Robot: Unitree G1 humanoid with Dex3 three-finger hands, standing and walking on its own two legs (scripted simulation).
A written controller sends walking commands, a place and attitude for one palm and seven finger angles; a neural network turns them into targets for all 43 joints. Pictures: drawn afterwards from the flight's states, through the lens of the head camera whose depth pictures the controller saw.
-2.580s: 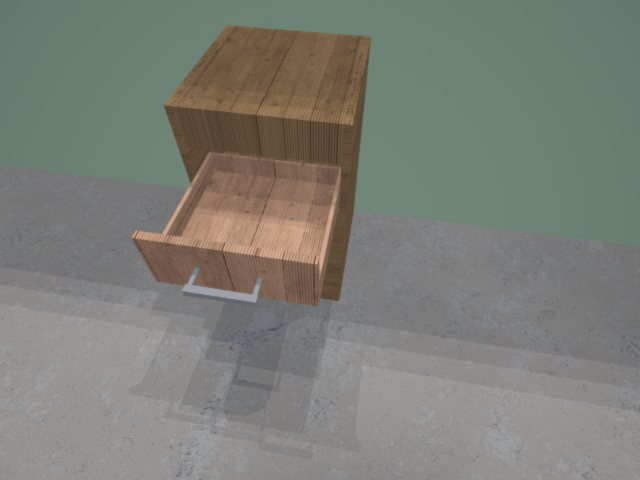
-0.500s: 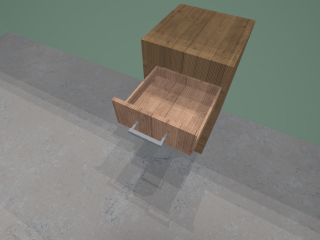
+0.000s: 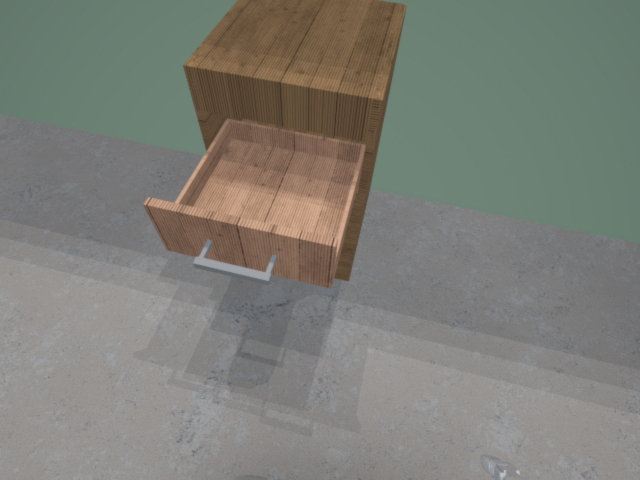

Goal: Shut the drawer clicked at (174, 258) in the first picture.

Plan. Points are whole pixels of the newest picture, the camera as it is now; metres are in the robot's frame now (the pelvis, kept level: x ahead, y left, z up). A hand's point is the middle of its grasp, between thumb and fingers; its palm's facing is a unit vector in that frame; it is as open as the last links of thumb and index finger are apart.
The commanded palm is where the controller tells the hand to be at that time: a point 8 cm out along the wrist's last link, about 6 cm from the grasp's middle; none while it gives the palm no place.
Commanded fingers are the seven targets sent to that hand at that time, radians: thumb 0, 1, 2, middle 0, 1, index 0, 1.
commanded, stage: turn to face it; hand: left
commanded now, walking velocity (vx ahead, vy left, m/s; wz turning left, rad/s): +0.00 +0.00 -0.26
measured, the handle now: (236, 262) +0.51 +0.21 -0.21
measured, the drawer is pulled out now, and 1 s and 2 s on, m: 0.30 0.30 0.30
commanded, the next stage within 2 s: take the last steps up to it in 0.20 s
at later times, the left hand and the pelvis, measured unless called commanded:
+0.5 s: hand out of the picture +0.11 +0.17 -0.17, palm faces -0.11 -0.98 -0.19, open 7.4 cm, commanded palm none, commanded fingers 0.00 0.90 0.90 -0.20 -0.30 -0.20 -0.30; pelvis +0.03 -0.01 +0.00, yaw -8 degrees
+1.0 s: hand (219, 472) +0.14 +0.15 -0.17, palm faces -0.03 -0.98 -0.22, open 7.3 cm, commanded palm none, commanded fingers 0.00 0.90 0.90 -0.20 -0.30 -0.20 -0.30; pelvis +0.14 -0.03 +0.00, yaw -7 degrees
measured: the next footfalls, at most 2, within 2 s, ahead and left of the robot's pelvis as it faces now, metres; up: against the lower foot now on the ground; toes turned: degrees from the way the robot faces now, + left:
right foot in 0.22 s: +0.08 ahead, -0.13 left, +0.00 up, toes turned -8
left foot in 0.96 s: +0.20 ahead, +0.08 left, +0.00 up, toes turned -6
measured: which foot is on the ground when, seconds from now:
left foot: down 0.00-0.66, up 0.68-0.94, down 0.96-1.00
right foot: up 0.00-0.20, down 0.22-0.98, up 1.00-1.00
